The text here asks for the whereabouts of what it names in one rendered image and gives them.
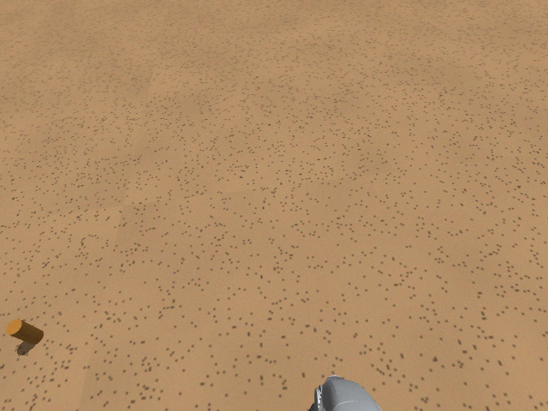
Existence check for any can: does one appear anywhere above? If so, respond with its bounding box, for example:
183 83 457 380
6 319 44 344

